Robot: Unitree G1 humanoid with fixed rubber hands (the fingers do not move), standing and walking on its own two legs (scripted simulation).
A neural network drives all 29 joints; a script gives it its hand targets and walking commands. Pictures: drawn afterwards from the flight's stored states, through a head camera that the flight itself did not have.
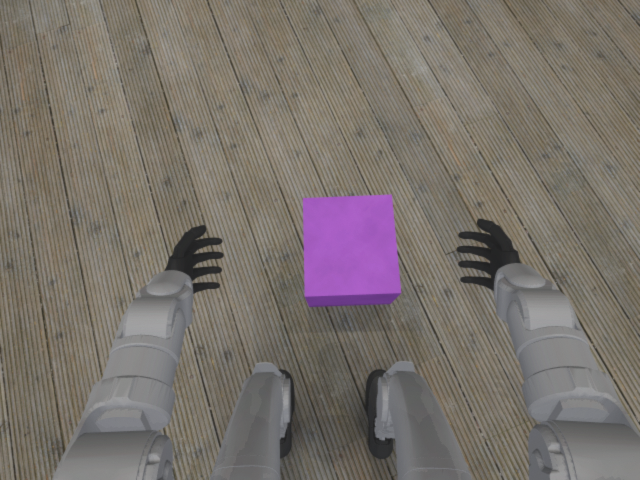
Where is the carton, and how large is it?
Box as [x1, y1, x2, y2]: [303, 195, 400, 306]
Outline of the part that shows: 391,195 303,198 304,287 305,298 309,306 390,303 400,293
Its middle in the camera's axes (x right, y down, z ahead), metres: +0.07 +0.05 +1.03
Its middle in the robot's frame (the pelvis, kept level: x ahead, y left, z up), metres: +0.53 -0.03 -0.59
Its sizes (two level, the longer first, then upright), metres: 0.251 0.226 0.181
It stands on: the floor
